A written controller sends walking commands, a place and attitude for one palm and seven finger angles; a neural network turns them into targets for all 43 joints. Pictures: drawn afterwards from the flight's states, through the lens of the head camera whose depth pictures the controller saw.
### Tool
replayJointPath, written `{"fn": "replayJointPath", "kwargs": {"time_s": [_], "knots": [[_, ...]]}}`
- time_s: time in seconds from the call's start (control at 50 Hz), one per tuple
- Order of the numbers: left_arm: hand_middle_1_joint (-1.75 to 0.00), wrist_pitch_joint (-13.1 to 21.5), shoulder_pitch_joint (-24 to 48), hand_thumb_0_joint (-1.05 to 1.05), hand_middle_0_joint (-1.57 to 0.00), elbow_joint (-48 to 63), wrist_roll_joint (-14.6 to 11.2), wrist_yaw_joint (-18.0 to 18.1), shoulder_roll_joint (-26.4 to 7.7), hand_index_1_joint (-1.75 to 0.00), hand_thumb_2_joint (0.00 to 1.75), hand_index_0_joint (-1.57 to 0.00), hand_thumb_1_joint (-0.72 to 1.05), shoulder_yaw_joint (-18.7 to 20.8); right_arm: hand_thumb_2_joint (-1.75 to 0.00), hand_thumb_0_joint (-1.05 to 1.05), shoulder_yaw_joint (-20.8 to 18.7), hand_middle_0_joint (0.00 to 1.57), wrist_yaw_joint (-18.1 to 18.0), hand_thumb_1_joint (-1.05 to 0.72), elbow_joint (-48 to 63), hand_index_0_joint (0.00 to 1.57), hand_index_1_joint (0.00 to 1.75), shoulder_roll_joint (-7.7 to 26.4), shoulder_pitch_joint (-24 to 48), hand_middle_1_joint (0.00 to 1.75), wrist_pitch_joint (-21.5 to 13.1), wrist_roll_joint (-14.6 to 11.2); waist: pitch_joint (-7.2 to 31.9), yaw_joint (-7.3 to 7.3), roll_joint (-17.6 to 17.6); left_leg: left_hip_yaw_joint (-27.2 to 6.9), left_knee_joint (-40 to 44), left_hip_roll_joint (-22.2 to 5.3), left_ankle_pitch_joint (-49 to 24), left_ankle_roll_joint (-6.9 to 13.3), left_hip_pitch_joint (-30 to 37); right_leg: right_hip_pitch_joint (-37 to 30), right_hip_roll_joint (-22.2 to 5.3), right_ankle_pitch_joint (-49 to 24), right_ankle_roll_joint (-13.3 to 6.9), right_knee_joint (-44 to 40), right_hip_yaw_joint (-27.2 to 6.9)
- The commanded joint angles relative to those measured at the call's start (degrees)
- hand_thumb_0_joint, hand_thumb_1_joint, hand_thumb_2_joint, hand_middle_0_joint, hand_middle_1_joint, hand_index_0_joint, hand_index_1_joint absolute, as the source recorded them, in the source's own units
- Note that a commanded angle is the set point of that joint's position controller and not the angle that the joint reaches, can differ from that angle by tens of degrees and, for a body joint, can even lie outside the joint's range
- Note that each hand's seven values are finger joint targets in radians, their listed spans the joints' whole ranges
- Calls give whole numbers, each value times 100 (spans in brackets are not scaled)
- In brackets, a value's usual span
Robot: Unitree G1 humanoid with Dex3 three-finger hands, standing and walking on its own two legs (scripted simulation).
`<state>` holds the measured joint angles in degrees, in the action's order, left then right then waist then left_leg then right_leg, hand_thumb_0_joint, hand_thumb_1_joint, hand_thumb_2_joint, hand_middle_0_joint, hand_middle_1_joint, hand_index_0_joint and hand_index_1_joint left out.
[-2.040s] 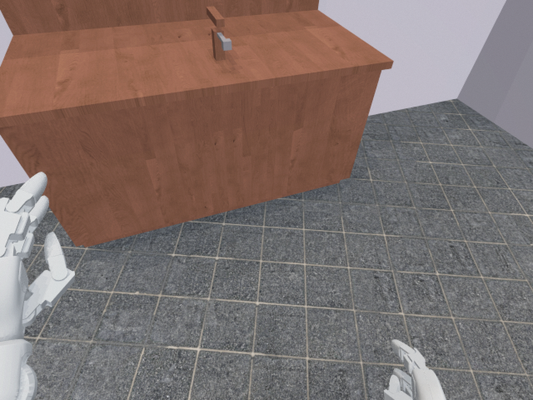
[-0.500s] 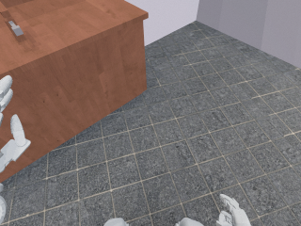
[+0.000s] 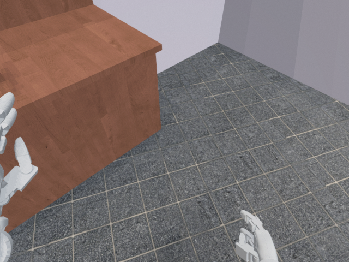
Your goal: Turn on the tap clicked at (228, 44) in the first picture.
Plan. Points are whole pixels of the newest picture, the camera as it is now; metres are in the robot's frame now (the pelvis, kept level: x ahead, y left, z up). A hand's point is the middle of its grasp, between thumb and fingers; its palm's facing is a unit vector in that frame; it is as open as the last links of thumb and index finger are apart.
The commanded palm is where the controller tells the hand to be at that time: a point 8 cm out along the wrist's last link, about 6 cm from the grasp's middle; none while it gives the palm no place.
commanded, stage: turn to face it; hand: left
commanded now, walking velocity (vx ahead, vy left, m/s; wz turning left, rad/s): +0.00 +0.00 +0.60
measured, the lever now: out of the picture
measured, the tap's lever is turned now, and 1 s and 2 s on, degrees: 0 0 0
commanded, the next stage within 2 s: take the last steps up to it in 0.74 s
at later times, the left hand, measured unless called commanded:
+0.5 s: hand (37, 147) +0.26 +0.25 +0.18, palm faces +0.53 -0.72 -0.45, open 7.4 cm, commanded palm +0.18 +0.28 +0.18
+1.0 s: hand (51, 193) +0.19 +0.19 +0.18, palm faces +0.67 -0.62 -0.41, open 7.4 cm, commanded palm +0.11 +0.22 +0.18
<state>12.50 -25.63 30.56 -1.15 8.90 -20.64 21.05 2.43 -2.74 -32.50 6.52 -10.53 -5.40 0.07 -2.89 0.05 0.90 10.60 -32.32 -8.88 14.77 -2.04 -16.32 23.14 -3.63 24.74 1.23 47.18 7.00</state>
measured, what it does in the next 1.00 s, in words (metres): steps to the right, turning left: right foot, then left foot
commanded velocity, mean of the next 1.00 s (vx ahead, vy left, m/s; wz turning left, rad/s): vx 0.05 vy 0.02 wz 0.34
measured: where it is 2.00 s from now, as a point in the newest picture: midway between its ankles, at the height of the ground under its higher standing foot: outside the picture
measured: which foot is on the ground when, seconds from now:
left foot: down 0.00-0.06, up 0.08-0.36, down 0.38-0.76, up 0.78-1.00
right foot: up 0.00-0.04, down 0.06-0.40, up 0.42-0.74, down 0.76-1.00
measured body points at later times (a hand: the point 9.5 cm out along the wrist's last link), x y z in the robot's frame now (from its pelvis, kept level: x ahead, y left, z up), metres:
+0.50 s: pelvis +0.08 -0.02 -0.01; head +0.13 +0.00 +0.44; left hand +0.23 +0.29 +0.20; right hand +0.31 -0.23 -0.08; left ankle +0.11 +0.09 -0.73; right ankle +0.06 -0.14 -0.67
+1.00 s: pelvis +0.07 -0.10 +0.01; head +0.09 -0.10 +0.46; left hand +0.15 +0.22 +0.20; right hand +0.31 -0.27 -0.09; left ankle +0.01 +0.01 -0.68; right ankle +0.12 -0.18 -0.73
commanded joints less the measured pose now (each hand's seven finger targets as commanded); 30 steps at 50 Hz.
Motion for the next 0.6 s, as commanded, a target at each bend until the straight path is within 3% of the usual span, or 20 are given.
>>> {"fn": "replayJointPath", "kwargs": {"time_s": [0.0, 0.02, 0.04, 0.06, 0.08, 0.1, 0.12, 0.14, 0.18, 0.26, 0.3, 0.32, 0.34, 0.36, 0.38, 0.4, 0.44, 0.5, 0.54, 0.58], "knots": [[-30, 241, 194, 0, -20, 984, -38, 130, -836, -30, 90, -20, 90, 658, -90, 0, -479, 20, -123, -90, 636, 20, 30, 1061, 144, 30, -212, -60, 843, 1, 874, -517, 276, -580, -485, 595, 143, -1274, 246, -985, 54, -1890, 492], [-30, 200, 292, 0, -20, 850, -9, 128, -968, -30, 90, -20, 90, 719, -90, 0, -485, 20, -142, -90, 619, 20, 30, 979, 98, 30, -174, -76, 931, 22, 100, -252, -617, -216, -104, 439, -203, -1669, -223, -1392, -113, -2284, -92], [-30, 116, 182, 0, -20, 616, -12, 148, -1071, -30, 90, -20, 90, 722, -90, 0, -418, 20, -162, -90, 700, 20, 30, 767, 78, 30, -91, -80, 935, 50, -1384, 76, -1843, 482, 895, 183, -1318, -2181, -1411, -2287, -616, -2615, -1771], [-30, 85, 285, 0, -20, 570, -88, 148, -1287, -30, 90, -20, 90, 979, -90, 0, -403, 20, -143, -90, 720, 20, 30, 887, 369, 30, -153, -41, 806, -133, -1681, -436, -2805, 605, 1854, 130, -1735, -1957, -2062, -2728, -967, -2840, -2484], [-30, 90, 87, 0, -20, 478, -107, 135, -1266, -30, 90, -20, 90, 955, -90, 0, -454, 20, -117, -90, 594, 20, 30, 935, 246, 30, -131, -43, 783, -75, -1789, -840, -3540, 519, 1738, 79, -1977, -2080, -2204, -3190, -1099, -2736, -2460], [-30, 128, -13, 0, -20, 586, -117, 123, -1191, -30, 90, -20, 90, 924, -90, 0, -407, 20, -93, -90, 581, 20, 30, 910, 360, 30, -81, -53, 664, -46, -1523, -998, -3866, 445, 1550, -3, -2155, -2125, -2204, -4002, -1144, -2550, -2122], [-30, 214, -100, 0, -20, 715, -77, 134, -1169, -30, 90, -20, 90, 969, -90, 0, -356, 20, -88, -90, 518, 20, 30, 846, 398, 30, -29, -22, 721, -31, -1268, -956, -3852, 397, 1449, -66, -2132, -2269, -2036, -4821, -1066, -2326, -1385], [-30, 247, -110, 0, -20, 746, -34, 136, -1124, -30, 90, -20, 90, 946, -90, 0, -297, 20, -98, -90, 552, 20, 30, 775, 517, 30, 38, -23, 829, -38, -1172, -886, -3417, 362, 1430, -65, -1964, -2299, -1879, -5174, -935, -2149, -878], [-30, 337, -132, 0, -20, 1003, 4, 200, -1129, -30, 90, -20, 90, 960, -90, 0, -332, 20, -142, -90, 623, 20, 30, 810, 532, 30, 65, 19, 927, -39, -1202, -570, -2430, 397, 1246, -36, -1507, -2265, -1757, -5545, -780, -2051, -397], [-30, 326, -305, 0, -20, 1451, -14, 330, -1076, -30, 90, -20, 90, 910, -90, 0, -399, 20, -177, -90, 815, 20, 30, 797, 512, 30, 75, 62, 1117, -193, -1078, -57, -972, 607, 791, 14, -994, -2416, -1730, -5504, -730, -1858, -142], [-30, 299, -327, 0, -20, 1573, -21, 382, -1087, -30, 90, -20, 90, 923, -90, 0, -476, 20, -187, -90, 832, 20, 30, 858, 304, 30, 83, 53, 1221, -95, -925, 52, -264, 742, 240, 13, -528, -2293, -1655, -5328, -608, -1496, 2], [-30, 286, -314, 0, -20, 1625, -39, 391, -1075, -30, 90, -20, 90, 897, -90, 0, -518, 20, -206, -90, 842, 20, 30, 891, 202, 30, 94, 40, 1328, 11, -739, 121, 228, 869, -204, 36, -11, -2078, -1517, -5218, -436, -1105, 141], [-30, 273, -282, 0, -20, 1735, -71, 386, -1037, -30, 90, -20, 90, 802, -90, 0, -582, 20, -233, -90, 846, 20, 30, 949, 93, 30, 108, 2, 1496, 186, -342, -114, 694, 690, -1031, 135, 805, -1610, -1388, -4619, -189, -284, 285], [-30, 336, -195, 0, -20, 1947, -128, 383, -1092, -30, 90, -20, 90, 832, -90, 0, -622, 20, -215, -90, 927, 20, 30, 1056, 162, 30, 65, -5, 1615, 124, 769, -1417, 792, -312, -3169, 685, 1635, -477, -714, -2062, 149, 795, 332], [-30, 449, -117, 0, -20, 1990, -162, 342, -1186, -30, 90, -20, 90, 886, -90, 0, -669, 20, -150, -90, 925, 20, 30, 1202, 102, 30, -22, -31, 1590, -30, 1808, -3305, 848, -1648, -5543, 1541, 1871, 507, -84, 1308, 302, 1815, -122], [-30, 448, -237, 0, -20, 1656, -55, 268, -1395, -30, 90, -20, 90, 1071, -90, 0, -605, 20, -84, -90, 784, 20, 30, 1129, -3, 30, -96, 39, 1433, 79, 1546, -3621, 902, -1708, -5390, 1674, 1747, 812, -60, 1388, 250, 2266, -620], [-30, 456, -81, 0, -20, 1971, 34, 196, -1386, -30, 90, -20, 90, 1038, -90, 0, -735, 20, 24, -90, 691, 20, 30, 1219, 126, 30, -167, -57, 1435, 58, 1068, -2905, 632, -1335, -4498, 1489, 1760, 1087, -118, 991, 262, 2009, -685], [-30, 299, -595, 0, -20, 1943, -144, 119, -984, -30, 90, -20, 90, 841, -90, 0, -689, 20, 115, -90, 680, 20, 30, 1194, 108, 30, -224, -86, 1302, 47, 1392, -1818, 792, -718, -3677, 1093, 986, 431, 49, 173, 315, 1104, -327], [-30, 194, -666, 0, -20, 1766, -207, 75, -852, -30, 90, -20, 90, 737, -90, 0, -637, 20, 117, -90, 701, 20, 30, 1168, 56, 30, -259, -79, 1159, 59, 1449, -1639, 969, -610, -3101, 967, 517, -14, 173, -19, 332, 579, -149], [-30, 120, -521, 0, -20, 1482, -241, 50, -754, -30, 90, -20, 90, 629, -90, 0, -596, 20, 73, -90, 672, 20, 30, 1178, 43, 30, -298, -74, 972, 87, 1350, -1744, 1073, -681, -2585, 1000, 241, -246, 236, 9, 358, 154, -111]]}}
